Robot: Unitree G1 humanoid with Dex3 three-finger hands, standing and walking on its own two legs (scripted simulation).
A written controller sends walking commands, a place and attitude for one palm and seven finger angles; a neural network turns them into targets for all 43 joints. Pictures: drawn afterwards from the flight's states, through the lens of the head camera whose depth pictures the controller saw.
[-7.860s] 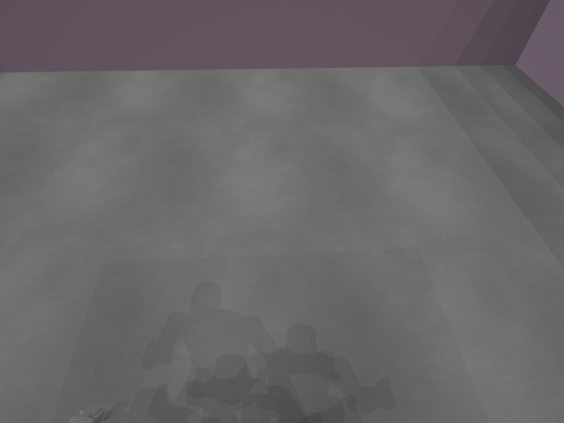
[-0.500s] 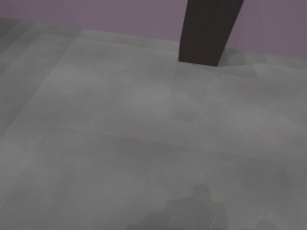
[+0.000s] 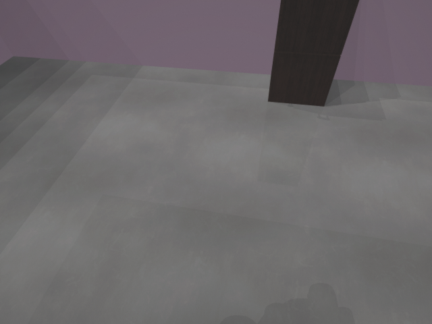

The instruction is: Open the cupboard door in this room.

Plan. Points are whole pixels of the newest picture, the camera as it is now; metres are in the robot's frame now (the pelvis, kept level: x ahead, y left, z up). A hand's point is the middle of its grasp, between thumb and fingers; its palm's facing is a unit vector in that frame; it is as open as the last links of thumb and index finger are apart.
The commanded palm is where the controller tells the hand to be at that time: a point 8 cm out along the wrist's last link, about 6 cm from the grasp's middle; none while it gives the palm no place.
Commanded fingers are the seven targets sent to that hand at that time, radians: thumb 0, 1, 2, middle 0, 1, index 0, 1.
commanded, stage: stand and wait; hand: left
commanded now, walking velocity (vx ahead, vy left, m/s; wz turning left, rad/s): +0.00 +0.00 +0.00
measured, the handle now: out of the picture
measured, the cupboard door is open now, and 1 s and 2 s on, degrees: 0 0 0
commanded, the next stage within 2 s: turn or walk to find it in 0.36 s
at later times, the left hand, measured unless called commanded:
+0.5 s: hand out of the picture -0.01 +0.19 -0.18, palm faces +0.04 -0.98 -0.18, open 7.3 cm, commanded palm none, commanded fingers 0.00 0.90 0.90 -0.20 -0.30 -0.20 -0.30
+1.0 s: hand out of the picture +0.03 +0.25 -0.17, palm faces +0.18 -0.95 -0.25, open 7.4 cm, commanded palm none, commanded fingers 0.00 0.90 0.90 -0.20 -0.30 -0.20 -0.30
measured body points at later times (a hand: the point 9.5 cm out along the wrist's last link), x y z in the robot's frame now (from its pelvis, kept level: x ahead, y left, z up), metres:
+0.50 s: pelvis +0.00 +0.02 +0.00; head +0.00 +0.02 +0.45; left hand -0.01 +0.24 -0.16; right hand +0.00 -0.20 -0.16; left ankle -0.01 +0.15 -0.74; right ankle -0.02 -0.10 -0.74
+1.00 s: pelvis -0.03 +0.03 +0.00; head +0.01 +0.04 +0.45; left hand +0.02 +0.30 -0.15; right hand +0.05 -0.21 -0.15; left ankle -0.01 +0.14 -0.74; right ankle -0.05 -0.11 -0.68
